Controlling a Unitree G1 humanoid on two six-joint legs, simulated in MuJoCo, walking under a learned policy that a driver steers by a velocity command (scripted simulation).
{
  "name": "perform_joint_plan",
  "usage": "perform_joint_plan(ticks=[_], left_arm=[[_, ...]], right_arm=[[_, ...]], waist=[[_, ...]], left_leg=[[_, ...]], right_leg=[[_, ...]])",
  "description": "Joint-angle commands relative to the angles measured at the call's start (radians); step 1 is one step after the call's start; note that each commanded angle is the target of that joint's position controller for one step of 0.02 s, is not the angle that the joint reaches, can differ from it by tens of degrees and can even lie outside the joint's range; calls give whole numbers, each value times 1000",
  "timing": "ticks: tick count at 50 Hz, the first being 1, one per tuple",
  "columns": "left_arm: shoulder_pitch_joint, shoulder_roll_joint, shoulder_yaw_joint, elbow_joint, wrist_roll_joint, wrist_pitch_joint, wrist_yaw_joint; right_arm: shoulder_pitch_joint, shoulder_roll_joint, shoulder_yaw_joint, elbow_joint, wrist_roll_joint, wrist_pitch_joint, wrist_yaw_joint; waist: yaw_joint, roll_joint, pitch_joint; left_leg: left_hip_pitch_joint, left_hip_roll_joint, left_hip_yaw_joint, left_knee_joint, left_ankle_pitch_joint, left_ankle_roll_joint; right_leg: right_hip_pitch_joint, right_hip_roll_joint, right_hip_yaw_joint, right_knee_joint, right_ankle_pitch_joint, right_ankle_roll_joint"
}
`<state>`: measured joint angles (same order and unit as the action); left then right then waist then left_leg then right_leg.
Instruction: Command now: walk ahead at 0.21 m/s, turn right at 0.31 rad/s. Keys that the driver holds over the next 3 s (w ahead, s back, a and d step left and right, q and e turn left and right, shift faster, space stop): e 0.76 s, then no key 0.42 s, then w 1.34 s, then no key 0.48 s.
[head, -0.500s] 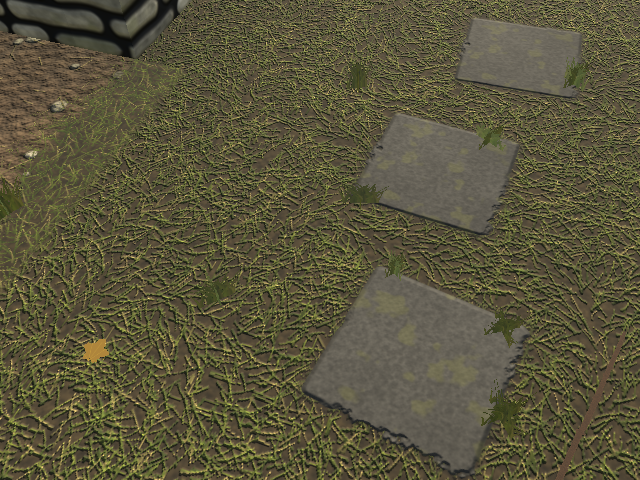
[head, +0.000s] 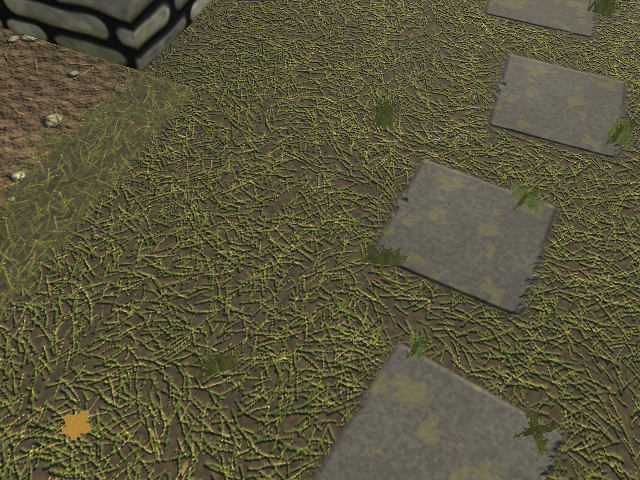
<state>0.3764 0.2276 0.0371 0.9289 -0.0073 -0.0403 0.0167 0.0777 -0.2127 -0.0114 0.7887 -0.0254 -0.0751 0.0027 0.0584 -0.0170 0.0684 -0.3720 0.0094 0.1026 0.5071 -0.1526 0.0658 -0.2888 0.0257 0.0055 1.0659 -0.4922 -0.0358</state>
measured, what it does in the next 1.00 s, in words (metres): steps on the spot, turning right: right foot, then left foot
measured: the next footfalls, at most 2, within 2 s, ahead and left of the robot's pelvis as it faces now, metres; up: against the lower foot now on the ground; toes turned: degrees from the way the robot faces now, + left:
right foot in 0.42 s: +0.08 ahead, -0.12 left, +0.00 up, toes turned -18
left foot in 0.88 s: +0.14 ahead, +0.06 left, +0.00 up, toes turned -31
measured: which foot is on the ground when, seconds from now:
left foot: down 0.00-0.40, up 0.42-0.86, down 0.88-1.00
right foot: up 0.00-0.40, down 0.42-0.88, up 0.90-1.00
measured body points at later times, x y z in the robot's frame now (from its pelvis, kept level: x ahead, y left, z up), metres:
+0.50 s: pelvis +0.05 -0.03 +0.00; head +0.06 -0.06 +0.45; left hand +0.24 +0.20 -0.10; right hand +0.06 -0.31 -0.14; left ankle +0.06 +0.09 -0.69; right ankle +0.04 -0.11 -0.73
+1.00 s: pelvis +0.05 +0.01 +0.01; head +0.09 +0.02 +0.46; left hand +0.29 +0.18 -0.12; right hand +0.02 -0.28 -0.09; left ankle +0.11 +0.08 -0.73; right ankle -0.01 -0.09 -0.69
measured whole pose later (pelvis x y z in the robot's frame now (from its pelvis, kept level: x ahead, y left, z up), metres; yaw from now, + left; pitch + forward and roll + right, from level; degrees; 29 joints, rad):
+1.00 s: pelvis +0.05 +0.01 +0.01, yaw -30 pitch +0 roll -1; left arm 0.19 0.30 0.07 0.74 0.02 0.06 -0.01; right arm 0.21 -0.23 -0.02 0.74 -0.02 0.02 -0.03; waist 0.01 -0.05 0.05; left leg -0.23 -0.02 0.00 0.46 -0.23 0.04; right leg -0.40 0.13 0.14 0.88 -0.44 -0.01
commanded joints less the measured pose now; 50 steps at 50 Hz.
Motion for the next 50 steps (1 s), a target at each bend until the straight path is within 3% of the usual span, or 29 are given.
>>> perform_joint_plan(ticks=[1, 5, 9, 15, 18, 19, 20, 21, 22, 23, 25, 27, 28, 30, 35, 38, 41, 43, 44, 45, 46, 47, 48, 50], left_arm=[[61, 87, 33, -44, 27, 30, -9], [55, 61, 43, -64, 32, 72, -21], [-62, 58, 40, -121, 40, 96, -34], [-175, 76, 36, -197, 37, 105, -51], [-186, 81, 39, -227, 29, 98, -52], [-165, 76, 39, -228, 29, 88, -50], [-128, 100, 44, -217, 34, 72, -43], [-86, 201, 66, -216, 46, 55, -29], [-50, 322, 99, -218, 31, 57, -25], [4, 283, 99, -201, 19, 62, -20], [-127, 205, 72, -220, 20, 75, -8], [-202, 166, 60, -249, 11, 76, -5], [-190, 169, 60, -250, 9, 73, -9], [-161, 191, 67, -246, 10, 66, -15], [-120, 217, 77, -246, 22, 73, -17], [-132, 232, 83, -254, 28, 79, -25], [-171, 221, 78, -261, 30, 82, -30], [-206, 204, 70, -261, 16, 86, -26], [-189, 164, 57, -266, 12, 83, -21], [-141, 90, 37, -276, 8, 78, -19], [-158, 165, 56, -270, 31, 84, -11], [-148, 187, 65, -257, 33, 88, -12], [-133, 179, 65, -233, 28, 90, -17], [-105, 163, 61, -208, 26, 94, -25]], right_arm=[[130, -91, -26, -4, 17, 2, -23], [117, -121, -37, -9, 10, -5, -31], [131, -122, -40, 0, 4, 14, -40], [176, -179, -65, 6, -5, 48, -28], [177, -204, -79, 5, -1, 67, -25], [172, -212, -84, 8, 3, 75, -25], [206, -201, -86, 20, -3, 83, -24], [234, -145, -75, 1, -7, 91, -16], [159, -100, -58, -69, 5, 104, -26], [119, -140, -63, -66, -3, 118, -29], [127, -126, -65, -51, 18, 111, -24], [149, -155, -75, -41, -8, 105, -20], [159, -152, -75, -40, -8, 108, -17], [151, -135, -71, -51, 2, 113, -16], [92, -128, -62, -90, 6, 120, -24], [85, -130, -58, -108, 12, 112, -28], [138, -130, -54, -105, 22, 102, -34], [205, -115, -49, -90, 17, 90, -41], [204, -159, -55, -96, 3, 81, -49], [155, -239, -63, -126, -9, 77, -50], [143, -265, -73, -123, -9, 80, -38], [129, -213, -59, -124, -2, 76, -30], [74, -167, -46, -125, 7, 73, -26], [36, -151, -40, -129, 7, 69, -32]], waist=[[-36, 127, -121], [2, 118, -146], [-19, 140, -105], [-69, 140, -106], [-75, 142, -102], [-55, 115, -106], [-43, 42, -118], [-46, -200, -126], [-13, -328, -85], [16, -153, -106], [-55, -94, -61], [-76, -104, -97], [-76, -82, -126], [-68, -58, -140], [-28, -103, -112], [-24, -109, -115], [-43, -124, -135], [-90, -101, -133], [-78, -8, -126], [-37, 212, -130], [-59, 235, -95], [-42, 164, -71], [-15, 127, -42], [-5, 170, -57]], left_leg=[[252, 291, -183, -186, 707, 123], [162, 285, -76, -226, 630, 146], [149, 278, -14, -251, 384, 143], [184, 331, 4, -197, 211, 141], [211, 353, 1, -132, 154, 111], [194, 338, 27, -73, 119, 74], [154, 299, 60, 26, 44, 15], [5, 191, 142, 291, -188, -55], [-223, 2, 70, 452, -525, -104], [-241, 28, -52, 585, -504, -113], [-233, 46, -112, 578, -331, -106], [-203, 27, -107, 580, -244, -104], [-187, 17, -109, 587, -235, -106], [-185, 12, -118, 543, -232, -112], [-158, -4, -136, 375, -251, -112], [-81, -29, -136, 287, -264, -99], [45, -47, -117, 159, -257, -74], [205, -48, -103, -90, -107, -52], [265, 63, -220, -213, -114, -27], [316, 307, -500, -308, -65, 47], [151, 390, -569, -287, 61, 163], [112, 355, -527, -281, 108, 192], [94, 288, -429, -268, 119, 165], [158, 199, -306, -233, 235, 119]], right_leg=[[-182, -70, 28, 83, 68, 19], [-149, -52, -4, 87, 150, 43], [-188, -82, -25, -77, 232, 50], [-114, -66, -87, -279, 152, 23], [-62, -54, -104, -404, 101, -3], [3, -42, -111, -515, 170, -14], [88, -46, -57, -638, 271, -30], [185, -250, 224, -758, 494, -74], [195, -436, 498, -766, 812, -254], [211, -415, 428, -746, 838, -303], [148, -277, 277, -750, 715, -232], [162, -213, 226, -737, 765, -199], [173, -210, 224, -728, 795, -201], [188, -208, 244, -727, 759, -205], [165, -206, 340, -737, 542, -218], [121, -196, 389, -718, 526, -212], [86, -184, 409, -685, 593, -179], [14, -140, 399, -634, 543, -114], [-54, -83, 361, -568, 389, -56], [-173, 69, 200, -399, 99, 1], [-149, 118, 114, -232, -95, 14], [-120, 94, 154, -126, -68, 16], [-108, 81, 158, -81, -4, 23], [-115, 83, 135, -66, 58, 45]])
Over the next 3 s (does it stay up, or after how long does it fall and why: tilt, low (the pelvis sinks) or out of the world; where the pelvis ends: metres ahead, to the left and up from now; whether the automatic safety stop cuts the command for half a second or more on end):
stays up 0.68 -0.35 0.00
